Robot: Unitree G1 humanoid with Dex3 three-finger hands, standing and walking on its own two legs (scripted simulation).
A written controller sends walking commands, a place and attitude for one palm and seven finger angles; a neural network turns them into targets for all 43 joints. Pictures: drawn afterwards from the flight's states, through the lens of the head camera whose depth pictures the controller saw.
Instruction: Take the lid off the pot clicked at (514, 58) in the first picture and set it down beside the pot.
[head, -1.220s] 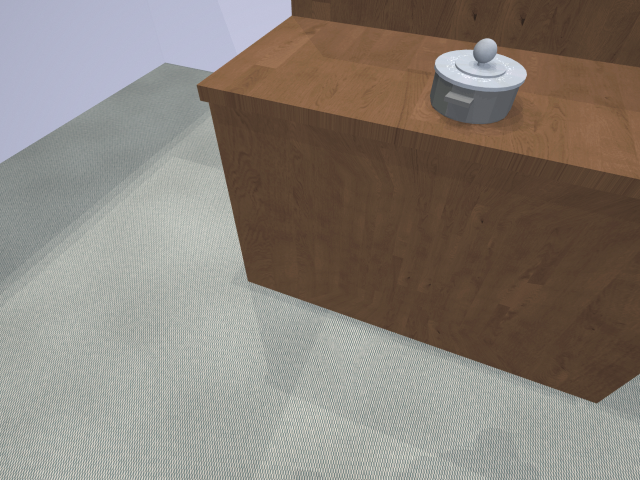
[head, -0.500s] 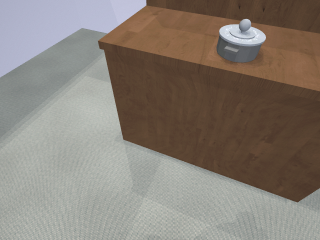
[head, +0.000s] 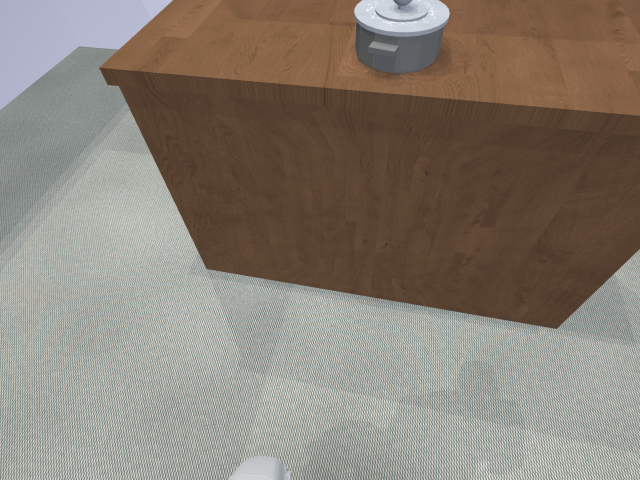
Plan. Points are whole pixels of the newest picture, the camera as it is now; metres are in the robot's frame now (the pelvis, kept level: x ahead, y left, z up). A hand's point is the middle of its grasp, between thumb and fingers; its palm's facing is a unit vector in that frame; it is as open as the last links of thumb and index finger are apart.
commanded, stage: walk to a spot facing it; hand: left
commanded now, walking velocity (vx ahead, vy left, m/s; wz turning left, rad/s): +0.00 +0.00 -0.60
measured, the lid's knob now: out of the picture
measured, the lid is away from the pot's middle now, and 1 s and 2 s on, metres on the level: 0.00 0.00 0.00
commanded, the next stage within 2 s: turn to face it in 1.16 s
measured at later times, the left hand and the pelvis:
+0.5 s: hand (164, 478) +0.13 +0.24 -0.15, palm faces -0.25 -0.93 -0.25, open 7.4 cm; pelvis -0.02 +0.05 +0.01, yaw -20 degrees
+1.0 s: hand (237, 438) +0.19 +0.16 -0.17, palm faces -0.56 -0.81 -0.19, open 7.4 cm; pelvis +0.03 +0.03 +0.00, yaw -38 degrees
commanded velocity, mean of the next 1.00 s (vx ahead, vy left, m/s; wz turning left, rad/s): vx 0.11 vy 0.00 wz -0.60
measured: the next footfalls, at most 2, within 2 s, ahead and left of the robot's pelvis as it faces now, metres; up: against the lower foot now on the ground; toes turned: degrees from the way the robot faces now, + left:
left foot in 0.30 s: +0.03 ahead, +0.17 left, +0.00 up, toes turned -14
right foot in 0.62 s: -0.01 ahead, -0.11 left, +0.00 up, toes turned -29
